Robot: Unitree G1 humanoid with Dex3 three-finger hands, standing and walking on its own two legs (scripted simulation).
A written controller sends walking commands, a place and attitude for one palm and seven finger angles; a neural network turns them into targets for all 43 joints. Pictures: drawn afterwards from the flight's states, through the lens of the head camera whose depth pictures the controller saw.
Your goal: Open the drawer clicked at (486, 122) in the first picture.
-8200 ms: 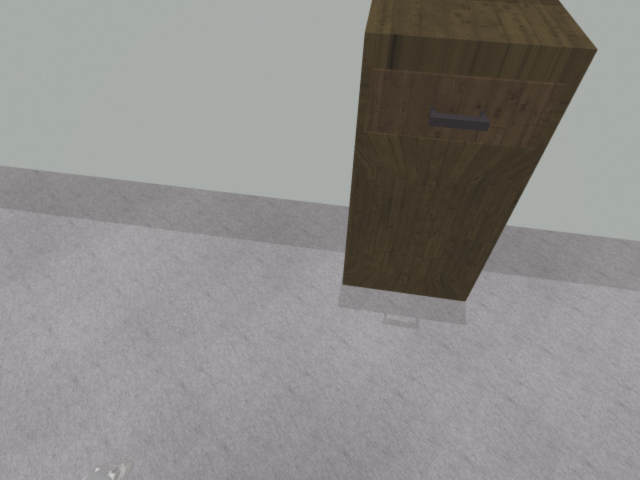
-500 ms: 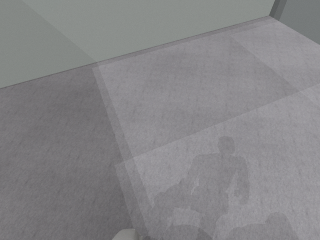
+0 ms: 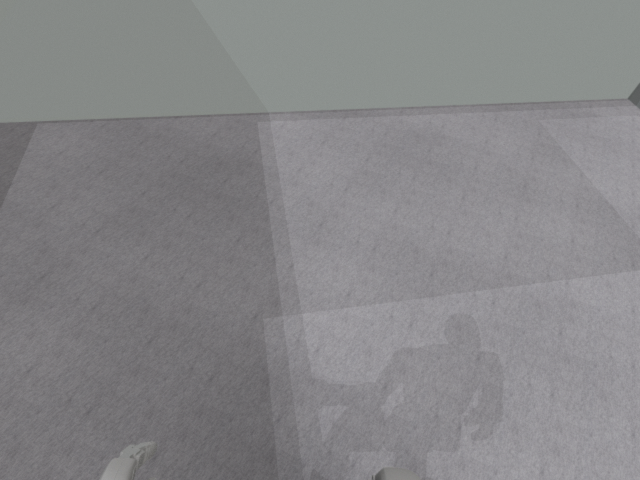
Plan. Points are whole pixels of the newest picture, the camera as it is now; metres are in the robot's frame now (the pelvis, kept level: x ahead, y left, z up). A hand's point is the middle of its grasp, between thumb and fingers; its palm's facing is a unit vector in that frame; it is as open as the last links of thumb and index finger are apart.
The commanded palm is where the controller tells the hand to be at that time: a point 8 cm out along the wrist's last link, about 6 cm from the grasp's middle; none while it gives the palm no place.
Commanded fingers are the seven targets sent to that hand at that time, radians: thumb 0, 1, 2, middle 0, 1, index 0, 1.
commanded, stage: turn to face it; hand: left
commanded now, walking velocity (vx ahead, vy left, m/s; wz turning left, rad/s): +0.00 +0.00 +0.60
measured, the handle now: out of the picture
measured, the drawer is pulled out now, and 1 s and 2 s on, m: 0.00 0.00 0.00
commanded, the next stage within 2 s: none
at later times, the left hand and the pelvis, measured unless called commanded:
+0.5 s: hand out of the picture +0.02 +0.16 -0.15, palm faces +0.31 -0.91 -0.27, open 7.4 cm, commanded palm none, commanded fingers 0.00 0.90 0.90 -0.20 -0.30 -0.20 -0.30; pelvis -0.01 -0.05 +0.00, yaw +20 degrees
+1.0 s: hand out of the picture -0.08 +0.24 -0.17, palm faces +0.61 -0.76 -0.23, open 7.4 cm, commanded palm none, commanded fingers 0.00 0.90 0.90 -0.20 -0.30 -0.20 -0.30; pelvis -0.04 +0.00 +0.00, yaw +36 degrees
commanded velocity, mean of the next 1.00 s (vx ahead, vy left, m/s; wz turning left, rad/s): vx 0.00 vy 0.00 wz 0.60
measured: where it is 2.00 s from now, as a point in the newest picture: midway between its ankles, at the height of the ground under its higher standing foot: outside the picture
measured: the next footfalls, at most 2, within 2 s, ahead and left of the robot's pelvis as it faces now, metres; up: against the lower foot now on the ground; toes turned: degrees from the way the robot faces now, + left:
right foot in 0.20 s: +0.04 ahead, -0.15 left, +0.00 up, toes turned +7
left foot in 0.66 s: -0.03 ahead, +0.11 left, +0.00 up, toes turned +32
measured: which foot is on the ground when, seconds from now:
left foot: down 0.00-0.20, up 0.22-0.64, down 0.66-1.00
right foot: up 0.00-0.18, down 0.20-0.66, up 0.68-1.00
